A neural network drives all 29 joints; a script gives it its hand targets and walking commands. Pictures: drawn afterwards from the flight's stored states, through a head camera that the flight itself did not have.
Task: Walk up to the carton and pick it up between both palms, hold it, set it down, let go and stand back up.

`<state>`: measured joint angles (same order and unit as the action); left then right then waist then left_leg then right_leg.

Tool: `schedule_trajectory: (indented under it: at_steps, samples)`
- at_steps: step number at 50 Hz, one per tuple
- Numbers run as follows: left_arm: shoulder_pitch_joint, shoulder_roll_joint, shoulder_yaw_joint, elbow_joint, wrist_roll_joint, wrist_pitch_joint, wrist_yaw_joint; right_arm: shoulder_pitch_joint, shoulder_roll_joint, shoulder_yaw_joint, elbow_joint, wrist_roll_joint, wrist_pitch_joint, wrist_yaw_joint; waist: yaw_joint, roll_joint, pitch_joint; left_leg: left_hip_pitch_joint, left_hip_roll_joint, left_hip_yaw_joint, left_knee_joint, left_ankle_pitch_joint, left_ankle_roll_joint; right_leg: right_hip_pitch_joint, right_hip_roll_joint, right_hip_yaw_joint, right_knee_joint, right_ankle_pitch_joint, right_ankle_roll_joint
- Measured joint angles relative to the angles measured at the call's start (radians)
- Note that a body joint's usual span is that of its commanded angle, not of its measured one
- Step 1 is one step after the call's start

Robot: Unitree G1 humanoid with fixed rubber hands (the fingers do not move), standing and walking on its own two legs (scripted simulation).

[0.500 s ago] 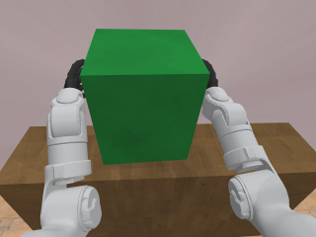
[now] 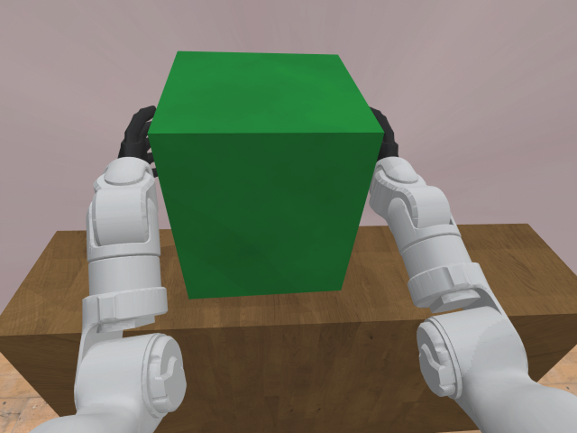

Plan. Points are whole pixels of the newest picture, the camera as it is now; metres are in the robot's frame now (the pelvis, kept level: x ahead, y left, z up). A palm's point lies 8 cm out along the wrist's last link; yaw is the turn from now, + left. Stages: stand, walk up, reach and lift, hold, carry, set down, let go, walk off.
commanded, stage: hold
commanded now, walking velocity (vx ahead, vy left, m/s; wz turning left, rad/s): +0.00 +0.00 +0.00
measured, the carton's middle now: (263, 176) +0.40 +0.00 +0.21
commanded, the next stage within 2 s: none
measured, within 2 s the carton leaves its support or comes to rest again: neither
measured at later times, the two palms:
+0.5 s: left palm (128, 167) +0.37 +0.17 +0.25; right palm (377, 157) +0.37 -0.15 +0.25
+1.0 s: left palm (140, 168) +0.37 +0.15 +0.25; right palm (384, 168) +0.36 -0.16 +0.24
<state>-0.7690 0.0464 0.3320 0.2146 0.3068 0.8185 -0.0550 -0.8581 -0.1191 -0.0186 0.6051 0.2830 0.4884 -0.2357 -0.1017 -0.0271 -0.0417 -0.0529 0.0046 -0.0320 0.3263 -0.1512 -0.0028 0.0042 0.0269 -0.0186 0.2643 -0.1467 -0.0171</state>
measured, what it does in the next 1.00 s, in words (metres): stands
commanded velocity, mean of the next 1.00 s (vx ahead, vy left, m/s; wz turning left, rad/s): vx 0.00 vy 0.00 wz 0.00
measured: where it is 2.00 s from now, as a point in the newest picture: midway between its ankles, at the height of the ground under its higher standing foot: outside the picture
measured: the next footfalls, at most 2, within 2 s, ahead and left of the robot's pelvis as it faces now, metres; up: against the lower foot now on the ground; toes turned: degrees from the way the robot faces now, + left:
none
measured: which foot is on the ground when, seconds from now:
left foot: down 0.00-1.00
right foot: down 0.00-1.00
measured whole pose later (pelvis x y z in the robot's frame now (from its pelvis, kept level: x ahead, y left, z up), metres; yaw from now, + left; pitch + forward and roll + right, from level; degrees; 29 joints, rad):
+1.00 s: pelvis +0.00 +0.00 +0.00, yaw +0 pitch -7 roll -1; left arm -0.76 0.03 0.33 0.20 0.31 0.82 -0.05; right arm -0.84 -0.13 -0.01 0.59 0.30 0.50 -0.23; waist -0.10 -0.02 -0.05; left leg -0.05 0.01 -0.02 0.33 -0.15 0.00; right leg 0.00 0.03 -0.01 0.27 -0.15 -0.02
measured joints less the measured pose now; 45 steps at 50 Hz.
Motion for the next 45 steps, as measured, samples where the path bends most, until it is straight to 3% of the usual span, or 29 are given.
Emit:
schedule_trajectory:
  at_steps: [18, 35, 45]
  samples:
    - [0.016, -0.004, 0.0, -0.026, -0.016, -0.004, 0.008, 0.023, -0.006, 0.022, -0.039, 0.014, 0.0, -0.016, 0.003, -0.006, -0.01, -0.006, 0.002, 0.0, 0.012, -0.009, 0.001, 0.0, 0.003, 0.0, -0.003, 0.0, 0.0]
    - [0.01, 0.001, 0.0, -0.016, 0.003, 0.015, 0.0, -0.01, 0.007, -0.01, 0.001, 0.006, 0.019, 0.002, -0.007, -0.011, -0.013, 0.003, -0.003, -0.008, 0.009, -0.009, 0.002, 0.014, -0.001, -0.007, -0.007, -0.004, 0.002]
    - [0.024, -0.014, -0.011, -0.041, 0.001, 0.013, 0.008, 0.026, -0.01, 0.013, -0.037, 0.022, 0.01, 0.002, -0.005, 0.009, 0.001, 0.0, -0.001, 0.003, 0.009, -0.007, 0.004, 0.002, 0.0, 0.004, 0.002, -0.002, 0.003]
